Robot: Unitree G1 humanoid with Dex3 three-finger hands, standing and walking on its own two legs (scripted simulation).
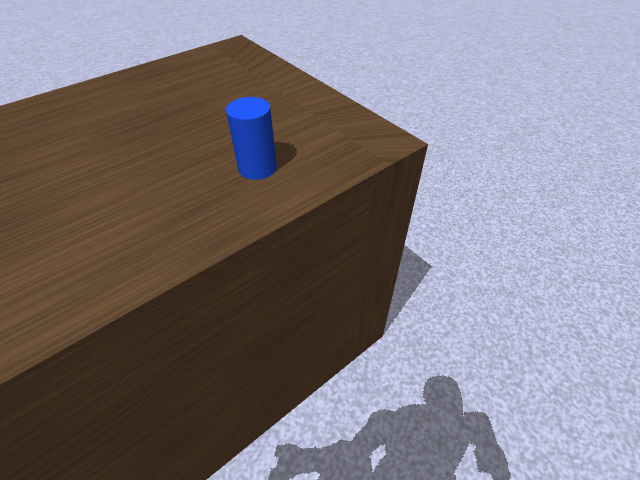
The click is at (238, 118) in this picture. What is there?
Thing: squat round
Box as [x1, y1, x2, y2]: [226, 97, 276, 179]
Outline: 239,98 229,103 226,107 238,170 241,175 247,178 264,178 270,175 276,168 269,104 265,100 257,97
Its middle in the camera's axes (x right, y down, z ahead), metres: -0.12 -0.17 +0.68
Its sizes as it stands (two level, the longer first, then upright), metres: 0.072 0.072 0.122
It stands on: a support 0.80 m high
